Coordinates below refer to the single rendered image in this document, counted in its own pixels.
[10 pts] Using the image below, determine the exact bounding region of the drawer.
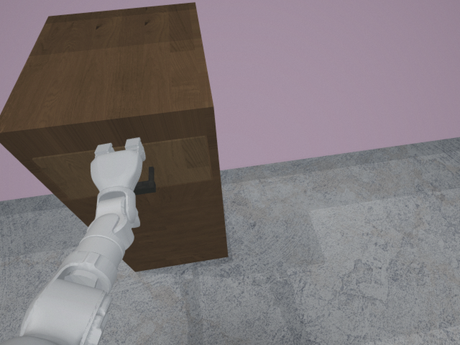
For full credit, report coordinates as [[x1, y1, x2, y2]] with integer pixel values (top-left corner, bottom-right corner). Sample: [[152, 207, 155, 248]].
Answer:
[[32, 136, 211, 199]]

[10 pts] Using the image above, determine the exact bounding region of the handle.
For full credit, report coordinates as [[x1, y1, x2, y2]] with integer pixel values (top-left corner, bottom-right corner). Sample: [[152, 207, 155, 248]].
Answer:
[[134, 167, 156, 195]]

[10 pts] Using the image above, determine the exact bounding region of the left robot hand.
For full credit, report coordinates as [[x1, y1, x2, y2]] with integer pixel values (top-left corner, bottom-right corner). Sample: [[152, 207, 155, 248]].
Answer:
[[91, 137, 146, 228]]

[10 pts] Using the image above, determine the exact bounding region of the cabinet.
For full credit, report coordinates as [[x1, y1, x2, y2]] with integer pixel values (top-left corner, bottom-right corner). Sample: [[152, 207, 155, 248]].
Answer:
[[0, 2, 228, 272]]

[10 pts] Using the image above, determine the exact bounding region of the robot left forearm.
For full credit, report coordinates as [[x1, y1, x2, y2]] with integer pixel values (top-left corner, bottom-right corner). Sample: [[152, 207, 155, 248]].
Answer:
[[19, 187, 136, 336]]

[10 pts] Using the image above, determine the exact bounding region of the robot left upper arm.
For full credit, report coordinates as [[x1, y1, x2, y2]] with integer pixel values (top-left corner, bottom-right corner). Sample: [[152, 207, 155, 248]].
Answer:
[[0, 279, 112, 345]]

